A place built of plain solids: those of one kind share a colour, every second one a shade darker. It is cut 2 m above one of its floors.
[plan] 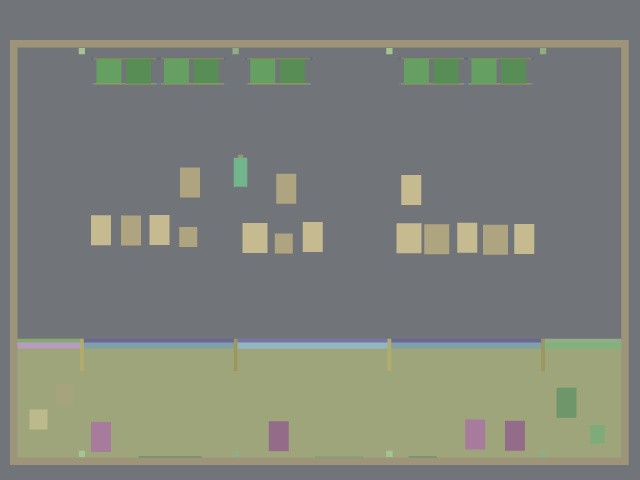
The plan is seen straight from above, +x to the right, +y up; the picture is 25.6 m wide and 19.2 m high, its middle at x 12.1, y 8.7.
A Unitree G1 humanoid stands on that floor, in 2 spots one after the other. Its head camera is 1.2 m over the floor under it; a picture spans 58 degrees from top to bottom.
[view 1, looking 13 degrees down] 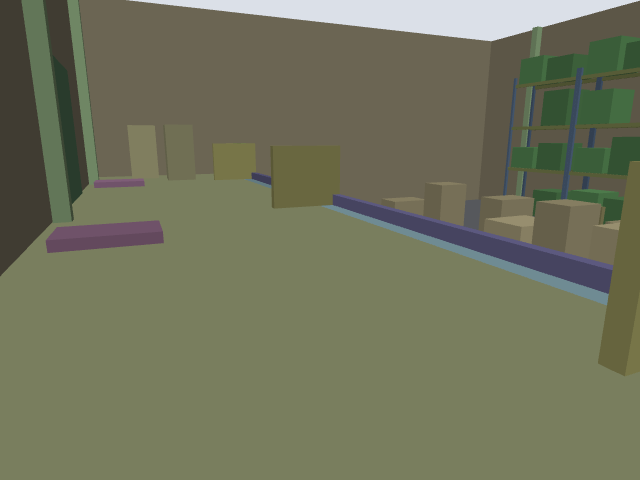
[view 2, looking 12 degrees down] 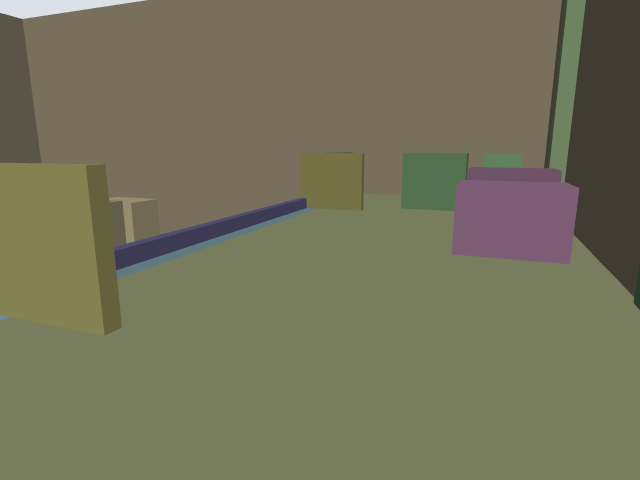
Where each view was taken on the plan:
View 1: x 16.20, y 1.20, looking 157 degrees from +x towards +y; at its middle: deck_inner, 5.33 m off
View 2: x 12.85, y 1.20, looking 21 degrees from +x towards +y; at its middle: deck_inner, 5.77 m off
